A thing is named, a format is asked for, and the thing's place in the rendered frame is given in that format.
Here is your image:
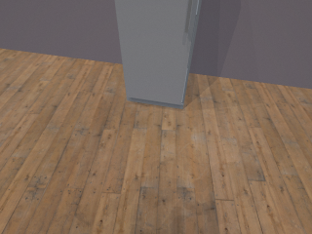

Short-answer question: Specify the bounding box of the fridge door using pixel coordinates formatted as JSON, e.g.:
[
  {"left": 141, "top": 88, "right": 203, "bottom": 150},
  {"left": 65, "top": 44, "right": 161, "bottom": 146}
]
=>
[{"left": 115, "top": 0, "right": 198, "bottom": 105}]

